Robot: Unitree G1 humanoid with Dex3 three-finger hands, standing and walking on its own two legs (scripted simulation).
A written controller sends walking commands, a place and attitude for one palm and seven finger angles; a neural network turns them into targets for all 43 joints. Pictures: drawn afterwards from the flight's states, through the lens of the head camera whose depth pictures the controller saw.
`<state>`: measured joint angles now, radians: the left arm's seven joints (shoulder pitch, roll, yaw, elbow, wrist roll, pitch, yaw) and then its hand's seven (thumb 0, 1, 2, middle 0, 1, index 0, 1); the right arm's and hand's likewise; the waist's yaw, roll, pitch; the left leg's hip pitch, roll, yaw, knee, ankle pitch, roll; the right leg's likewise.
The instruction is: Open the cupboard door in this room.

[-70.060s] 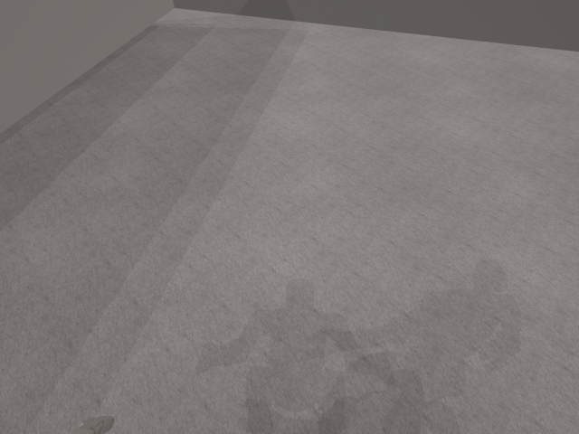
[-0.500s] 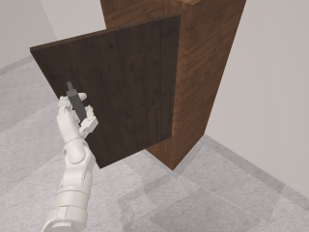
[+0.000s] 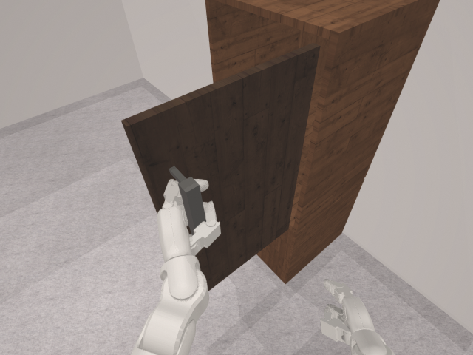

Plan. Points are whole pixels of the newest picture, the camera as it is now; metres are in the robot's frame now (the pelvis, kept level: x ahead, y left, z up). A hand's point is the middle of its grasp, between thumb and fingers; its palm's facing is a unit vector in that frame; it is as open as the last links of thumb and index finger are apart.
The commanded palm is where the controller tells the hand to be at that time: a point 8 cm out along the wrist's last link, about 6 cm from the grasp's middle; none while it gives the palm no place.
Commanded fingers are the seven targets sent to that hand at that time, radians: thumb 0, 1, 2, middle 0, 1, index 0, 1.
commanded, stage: open thumb and fingers to let go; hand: left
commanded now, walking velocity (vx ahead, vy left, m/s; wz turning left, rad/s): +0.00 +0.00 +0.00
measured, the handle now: (188, 206) +0.33 +0.12 +0.10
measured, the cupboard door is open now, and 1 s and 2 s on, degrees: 89 89 90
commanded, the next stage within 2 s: slide the hand sideways off the handle in 0.76 s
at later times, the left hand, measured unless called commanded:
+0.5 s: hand (209, 222) +0.29 +0.07 +0.11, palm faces +0.37 -0.93 +0.00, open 13.1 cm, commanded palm +0.25 +0.12 +0.09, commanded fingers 0.00 -0.50 0.30 -0.24 -0.85 -0.24 -0.85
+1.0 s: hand (201, 233) +0.28 +0.09 +0.10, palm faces +0.06 -0.99 -0.10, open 15.7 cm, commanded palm +0.26 +0.12 +0.09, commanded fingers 0.00 -0.50 0.30 -0.15 -0.30 -0.15 -0.30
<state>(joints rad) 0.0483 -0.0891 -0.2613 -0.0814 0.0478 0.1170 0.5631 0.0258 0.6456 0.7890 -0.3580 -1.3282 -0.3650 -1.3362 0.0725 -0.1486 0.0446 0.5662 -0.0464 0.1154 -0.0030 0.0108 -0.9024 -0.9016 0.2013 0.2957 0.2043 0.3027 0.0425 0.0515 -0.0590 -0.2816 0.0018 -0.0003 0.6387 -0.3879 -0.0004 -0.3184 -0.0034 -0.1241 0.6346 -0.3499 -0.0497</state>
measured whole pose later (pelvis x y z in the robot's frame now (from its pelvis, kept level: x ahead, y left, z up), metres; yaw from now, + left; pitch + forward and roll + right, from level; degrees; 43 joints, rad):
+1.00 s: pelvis -0.04 +0.02 +0.00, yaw +0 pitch +0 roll +0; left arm -0.15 0.02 -0.18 0.20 0.03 -0.09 0.24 -0.01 -0.50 0.30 -0.29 -0.49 -0.22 -0.49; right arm 0.19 -0.17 0.05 0.61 -0.02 0.04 -0.05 0.01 -0.90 -0.90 0.20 0.30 0.20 0.30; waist 0.04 0.03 -0.02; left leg -0.30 -0.03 0.02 0.62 -0.31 0.03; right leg -0.34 -0.03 -0.10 0.62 -0.27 -0.03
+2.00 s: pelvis -0.01 -0.01 +0.00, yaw -1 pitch +2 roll +0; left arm 0.44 0.19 0.10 -0.23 -0.23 -0.14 -0.17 -0.01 -0.50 0.30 -0.19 -0.32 -0.19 -0.31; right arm 0.23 -0.23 0.04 0.54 0.02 -0.15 -0.06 0.02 -0.90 -0.90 0.20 0.30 0.20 0.30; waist 0.03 0.05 -0.05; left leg -0.30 0.02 0.01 0.65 -0.38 -0.01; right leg -0.35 0.02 -0.11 0.64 -0.34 -0.06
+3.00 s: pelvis -0.01 +0.03 +0.02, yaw -1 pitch -4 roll -1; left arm 0.49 0.30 0.18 -0.39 -0.03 -0.08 0.11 0.00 -0.02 0.51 -0.17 -0.30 -0.18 -0.30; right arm 0.22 -0.22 0.05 0.63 -0.01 -0.16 -0.08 0.02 -0.90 -0.90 0.20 0.30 0.21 0.30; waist 0.07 0.05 0.03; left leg -0.09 -0.02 0.03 0.44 -0.29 0.04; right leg -0.12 -0.01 -0.09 0.41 -0.22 -0.01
